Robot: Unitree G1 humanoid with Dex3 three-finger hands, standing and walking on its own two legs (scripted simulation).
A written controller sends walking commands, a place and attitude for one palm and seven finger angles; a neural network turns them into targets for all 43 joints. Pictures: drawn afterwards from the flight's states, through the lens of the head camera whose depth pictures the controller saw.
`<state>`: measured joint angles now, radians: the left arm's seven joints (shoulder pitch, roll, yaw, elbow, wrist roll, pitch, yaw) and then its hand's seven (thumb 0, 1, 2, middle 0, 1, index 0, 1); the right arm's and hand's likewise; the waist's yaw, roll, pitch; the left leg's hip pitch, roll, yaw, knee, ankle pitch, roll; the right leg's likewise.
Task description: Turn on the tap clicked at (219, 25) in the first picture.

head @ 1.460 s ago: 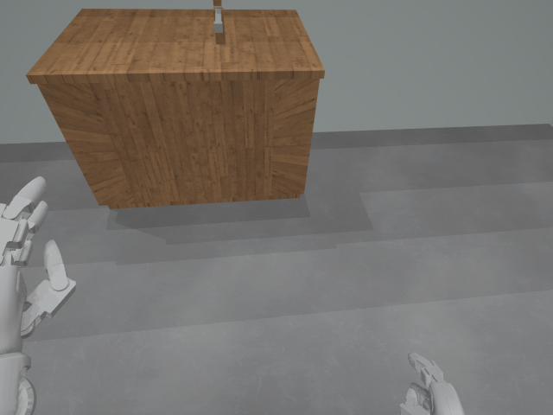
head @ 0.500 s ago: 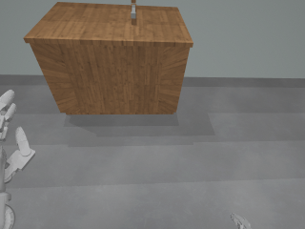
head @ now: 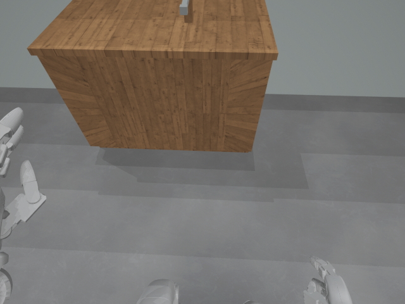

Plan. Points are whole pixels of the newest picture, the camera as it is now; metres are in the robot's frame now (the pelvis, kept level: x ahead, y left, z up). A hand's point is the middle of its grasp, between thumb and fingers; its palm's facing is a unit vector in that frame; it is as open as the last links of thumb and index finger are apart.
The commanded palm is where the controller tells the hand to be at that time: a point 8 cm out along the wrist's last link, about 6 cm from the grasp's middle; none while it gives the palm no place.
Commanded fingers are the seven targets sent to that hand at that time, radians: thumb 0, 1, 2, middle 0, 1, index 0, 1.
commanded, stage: walk to a spot facing it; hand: left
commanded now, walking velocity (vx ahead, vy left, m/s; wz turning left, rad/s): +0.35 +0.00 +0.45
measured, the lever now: (183, 9) +1.06 +0.12 +0.08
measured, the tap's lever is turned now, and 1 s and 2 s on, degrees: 0 0 0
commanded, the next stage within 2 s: turn to face it in 0.96 s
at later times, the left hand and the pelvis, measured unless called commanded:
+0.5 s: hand (37, 128) +0.33 +0.26 +0.21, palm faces +0.52 -0.73 -0.44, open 7.4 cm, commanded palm +0.25 +0.30 +0.19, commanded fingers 0.00 0.90 0.90 -0.20 -0.30 -0.20 -0.30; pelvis +0.15 +0.00 +0.01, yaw +12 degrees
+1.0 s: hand (18, 140) +0.31 +0.29 +0.20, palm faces +0.74 -0.55 -0.40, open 7.4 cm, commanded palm +0.23 +0.30 +0.19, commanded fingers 0.00 0.90 0.90 -0.20 -0.30 -0.20 -0.30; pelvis +0.22 -0.02 +0.00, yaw +28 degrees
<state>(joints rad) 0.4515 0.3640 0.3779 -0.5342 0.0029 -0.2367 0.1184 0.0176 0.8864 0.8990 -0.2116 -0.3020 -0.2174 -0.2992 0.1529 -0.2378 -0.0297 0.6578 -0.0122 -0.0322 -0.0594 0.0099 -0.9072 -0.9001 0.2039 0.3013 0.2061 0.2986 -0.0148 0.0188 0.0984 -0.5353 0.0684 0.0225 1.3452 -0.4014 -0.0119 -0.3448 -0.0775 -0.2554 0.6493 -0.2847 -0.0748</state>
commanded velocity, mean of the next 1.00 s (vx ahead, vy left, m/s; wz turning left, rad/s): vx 0.12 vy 0.00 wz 0.58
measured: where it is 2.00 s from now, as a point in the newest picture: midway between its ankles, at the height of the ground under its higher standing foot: outside the picture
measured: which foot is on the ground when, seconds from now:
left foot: up 0.00-0.28, down 0.30-0.60, up 0.62-0.92, down 0.94-1.00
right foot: down 0.00-0.30, up 0.32-0.58, down 0.60-0.94, up 0.96-1.00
